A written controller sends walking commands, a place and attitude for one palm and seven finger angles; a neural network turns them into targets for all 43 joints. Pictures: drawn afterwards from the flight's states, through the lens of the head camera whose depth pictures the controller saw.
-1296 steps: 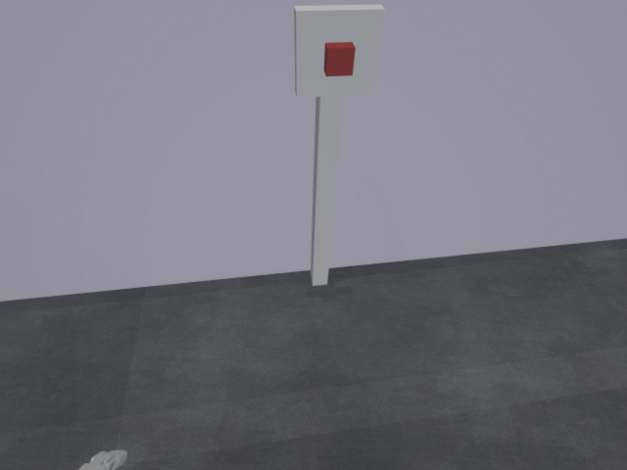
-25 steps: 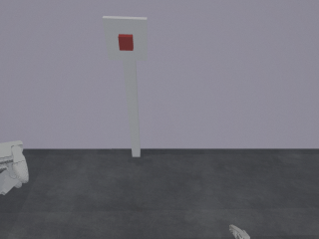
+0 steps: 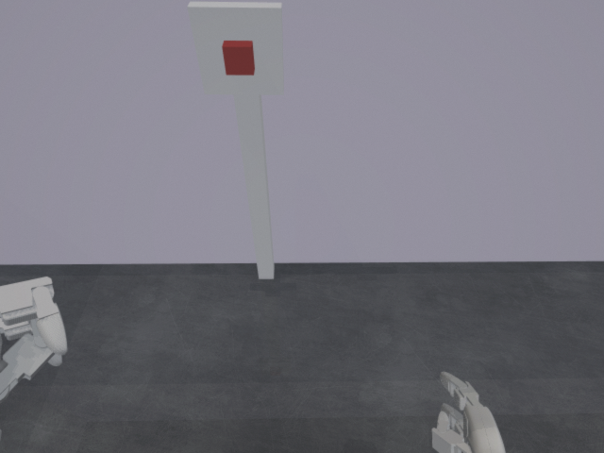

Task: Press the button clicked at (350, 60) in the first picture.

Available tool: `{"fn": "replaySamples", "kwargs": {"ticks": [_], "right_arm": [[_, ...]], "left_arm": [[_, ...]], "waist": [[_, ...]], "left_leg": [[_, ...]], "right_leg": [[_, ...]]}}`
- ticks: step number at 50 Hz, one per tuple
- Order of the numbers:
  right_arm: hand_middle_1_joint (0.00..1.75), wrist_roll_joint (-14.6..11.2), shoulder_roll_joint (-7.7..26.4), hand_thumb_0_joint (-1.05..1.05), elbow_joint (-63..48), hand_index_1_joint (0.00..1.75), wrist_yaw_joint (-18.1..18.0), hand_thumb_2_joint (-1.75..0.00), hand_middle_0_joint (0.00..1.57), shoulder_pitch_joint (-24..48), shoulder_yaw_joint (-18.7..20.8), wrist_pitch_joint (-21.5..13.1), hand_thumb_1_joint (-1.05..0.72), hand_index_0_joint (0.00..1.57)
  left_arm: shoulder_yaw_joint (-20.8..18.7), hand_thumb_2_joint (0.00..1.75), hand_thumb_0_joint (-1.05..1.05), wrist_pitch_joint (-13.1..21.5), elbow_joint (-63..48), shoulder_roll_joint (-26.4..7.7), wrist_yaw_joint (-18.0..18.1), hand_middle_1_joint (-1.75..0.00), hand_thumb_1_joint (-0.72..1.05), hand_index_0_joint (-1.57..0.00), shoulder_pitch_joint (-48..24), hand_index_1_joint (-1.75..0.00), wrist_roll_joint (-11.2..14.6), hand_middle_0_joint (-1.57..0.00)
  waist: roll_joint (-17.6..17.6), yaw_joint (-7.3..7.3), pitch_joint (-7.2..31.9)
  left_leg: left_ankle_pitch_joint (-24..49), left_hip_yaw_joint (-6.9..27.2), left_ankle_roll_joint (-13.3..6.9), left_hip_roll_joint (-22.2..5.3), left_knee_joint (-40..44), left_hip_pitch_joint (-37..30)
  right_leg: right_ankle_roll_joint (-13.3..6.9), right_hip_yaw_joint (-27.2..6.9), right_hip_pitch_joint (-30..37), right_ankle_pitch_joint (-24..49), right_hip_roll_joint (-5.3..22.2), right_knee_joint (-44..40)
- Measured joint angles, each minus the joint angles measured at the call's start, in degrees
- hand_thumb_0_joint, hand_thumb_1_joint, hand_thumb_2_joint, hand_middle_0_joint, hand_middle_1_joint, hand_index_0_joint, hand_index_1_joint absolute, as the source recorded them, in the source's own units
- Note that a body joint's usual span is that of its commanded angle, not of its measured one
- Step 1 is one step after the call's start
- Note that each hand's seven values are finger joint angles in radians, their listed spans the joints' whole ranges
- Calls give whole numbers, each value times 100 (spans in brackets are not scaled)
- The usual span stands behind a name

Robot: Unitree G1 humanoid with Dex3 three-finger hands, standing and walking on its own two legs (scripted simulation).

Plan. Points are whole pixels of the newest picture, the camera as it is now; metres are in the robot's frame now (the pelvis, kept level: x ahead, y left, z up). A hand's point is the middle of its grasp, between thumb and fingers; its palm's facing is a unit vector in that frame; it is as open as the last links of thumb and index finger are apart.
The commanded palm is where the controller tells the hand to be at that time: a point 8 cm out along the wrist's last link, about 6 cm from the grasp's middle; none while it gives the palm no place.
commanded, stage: stop stepping back and stand still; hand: left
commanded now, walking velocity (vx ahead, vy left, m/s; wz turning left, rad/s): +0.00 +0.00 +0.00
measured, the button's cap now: (239, 57) +0.82 +0.17 +0.14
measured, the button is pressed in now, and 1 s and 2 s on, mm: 0 0 0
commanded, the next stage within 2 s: let the arm hang, fingers relaxed in 0.86 s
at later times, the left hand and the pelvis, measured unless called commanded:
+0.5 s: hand (20, 354) +0.17 +0.26 +0.16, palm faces +0.33 -0.82 -0.46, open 3.1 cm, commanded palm +0.12 +0.30 +0.18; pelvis -0.01 +0.02 +0.01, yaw -1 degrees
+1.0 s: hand (29, 377) +0.17 +0.26 +0.13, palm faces +0.29 -0.83 -0.48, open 3.1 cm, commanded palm none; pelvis -0.03 +0.02 +0.01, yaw +0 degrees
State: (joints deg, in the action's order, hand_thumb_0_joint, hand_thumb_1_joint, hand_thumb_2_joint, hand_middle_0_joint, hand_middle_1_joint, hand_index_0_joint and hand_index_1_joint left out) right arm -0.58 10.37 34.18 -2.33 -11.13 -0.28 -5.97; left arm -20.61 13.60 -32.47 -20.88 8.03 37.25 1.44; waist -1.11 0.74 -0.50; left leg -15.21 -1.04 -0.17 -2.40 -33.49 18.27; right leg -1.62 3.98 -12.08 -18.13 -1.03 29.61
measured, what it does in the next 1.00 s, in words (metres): stands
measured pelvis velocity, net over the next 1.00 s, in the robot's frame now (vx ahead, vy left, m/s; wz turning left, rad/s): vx -0.03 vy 0.02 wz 0.01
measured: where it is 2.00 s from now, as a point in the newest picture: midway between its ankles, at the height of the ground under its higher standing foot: outside the picture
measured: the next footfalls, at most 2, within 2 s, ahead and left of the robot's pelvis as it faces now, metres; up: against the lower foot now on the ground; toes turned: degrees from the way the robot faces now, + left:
none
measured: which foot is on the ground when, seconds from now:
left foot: down 0.00-1.00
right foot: down 0.00-1.00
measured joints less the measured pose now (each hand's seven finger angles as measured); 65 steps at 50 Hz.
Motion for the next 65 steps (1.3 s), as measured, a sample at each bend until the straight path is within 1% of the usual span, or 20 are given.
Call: {"fn": "replaySamples", "kwargs": {"ticks": [3,5,7,12,18,23,28,32,37,43,48,49,50,52,55,57,59,61,63,65], "right_arm": [[30,18,0,2,115,30,-43,-90,20,-93,-5,93,-90,20],[30,29,1,2,148,30,-87,-90,20,-125,-10,125,-90,20],[30,27,13,2,132,30,-125,-90,20,-115,-7,127,-90,20],[30,0,21,2,37,30,-117,-90,20,18,-2,89,-90,20],[30,-3,9,2,-99,30,-84,-90,20,98,2,112,-90,20],[30,8,48,2,-108,30,-121,-90,20,25,12,121,-90,20],[30,28,97,2,-36,30,-165,-90,20,-54,7,66,-90,20],[30,43,94,2,28,30,-176,-90,20,-85,-13,22,-90,20],[30,66,60,2,59,30,-172,-90,20,-102,-42,4,-90,20],[30,76,44,2,64,30,-165,-90,20,-140,-52,18,-90,20],[30,69,74,2,81,30,-165,-90,20,-167,-35,18,-90,20],[30,63,149,2,216,30,-49,-90,20,-148,0,-111,-90,20],[30,54,277,2,412,30,85,-90,20,-84,38,-153,-90,20],[30,52,548,1,768,30,256,-90,20,112,74,19,-90,20],[30,108,756,1,1095,30,334,-90,20,344,95,297,-90,20],[30,143,762,1,1210,30,344,-90,20,354,94,406,-90,20],[30,170,713,1,1325,30,344,-90,20,261,84,495,-91,20],[30,191,649,1,1479,30,338,-90,20,109,61,578,-91,20],[30,203,583,1,1687,30,323,-90,20,-53,38,644,-91,20],[30,198,512,1,1903,30,302,-90,20,-216,27,703,-91,20]], "left_arm": [[89,90,1,-24,-90,7,-1,-150,88,-130,167,-149,-1,-131],[65,89,1,-51,-87,-34,18,-150,88,-130,141,-149,-13,-131],[11,89,1,-78,-59,-96,47,-150,88,-130,46,-149,-23,-131],[-51,90,1,-81,-1,-174,72,-150,88,-130,-199,-149,-8,-131],[-3,90,1,-37,-67,-190,13,-150,89,-130,11,-149,39,-130],[-1,89,1,-41,-24,-186,4,-150,88,-130,140,-149,58,-131],[48,89,1,-78,81,-50,44,-150,88,-130,-3,-149,31,-131],[131,90,1,-105,164,73,71,-150,89,-130,-158,-149,-8,-131],[208,90,1,-129,254,128,76,-150,89,-130,-257,-149,-42,-131],[189,90,1,-148,270,47,62,-150,89,-130,-213,-149,-36,-131],[158,90,1,-150,219,-5,58,-150,89,-130,-136,-149,-17,-131],[262,90,1,-73,509,-60,-39,-150,89,-130,-286,-149,-99,-131],[476,90,1,-144,1067,-118,-204,-149,89,-130,-598,-149,-176,-130],[953,90,0,-626,2501,-91,-483,-148,89,-129,-1251,-148,-260,-129],[1478,90,0,-1292,4651,134,-694,-144,90,-125,-1885,-144,-348,-125],[1741,90,0,-1521,5731,285,-770,-140,90,-120,-2066,-140,-380,-120],[1943,90,1,-1622,6540,433,-806,-134,90,-114,-2137,-134,-378,-115],[2093,90,1,-1670,7172,580,-813,-128,90,-108,-2161,-128,-357,-109],[2199,89,1,-1672,7696,724,-817,-121,90,-102,-2158,-121,-329,-102],[2086,89,1,-1622,8101,789,-685,-114,90,-94,-2156,-115,-250,-95]], "waist": [[120,-55,-49],[212,-123,-108],[232,-143,-165],[187,-62,-229],[171,56,-119],[182,-8,-40],[155,-132,-37],[111,-176,-34],[56,-150,-15],[48,-78,-14],[67,-65,-39],[21,-77,8],[-58,-120,44],[-248,-163,84],[-380,-68,46],[-296,18,-50],[-112,78,-162],[91,100,-259],[247,82,-331],[335,27,-376]], "left_leg": [[-3,-19,75,89,247,-181],[58,-79,26,148,388,-291],[80,-110,-14,168,443,-336],[121,-119,-44,157,477,-337],[198,-137,-66,134,523,-287],[290,-126,-85,141,585,-267],[406,-106,-103,158,667,-276],[487,-88,-107,155,719,-285],[549,-78,-101,127,751,-270],[586,-72,-95,113,778,-252],[590,-75,-96,120,790,-247],[572,-47,-102,130,699,-130],[535,-18,-113,154,557,2],[443,-4,-144,197,294,201],[332,-54,-185,240,29,371],[310,-88,-179,252,-31,384],[310,-94,-158,261,-35,348],[322,-71,-132,257,-7,296],[351,-35,-107,236,63,233],[398,21,-82,203,155,183]], "right_leg": [[57,-43,72,-30,83,-37],[105,-96,119,-29,143,-70],[141,-123,145,-5,165,-100],[170,-132,198,106,151,-257],[187,-151,182,248,126,-400],[201,-138,177,348,129,-482],[212,-115,189,448,141,-547],[210,-97,208,527,135,-612],[200,-90,221,623,103,-706],[193,-86,216,675,87,-761],[197,-88,205,674,93,-759],[195,-52,101,635,108,-658],[202,-19,-25,569,136,-494],[225,-1,-242,426,191,-163],[243,-53,-494,250,254,255],[225,-88,-560,179,273,411],[196,-94,-558,135,284,488],[176,-72,-510,123,278,487],[164,-38,-428,160,251,392],[141,17,-331,235,207,228]]}}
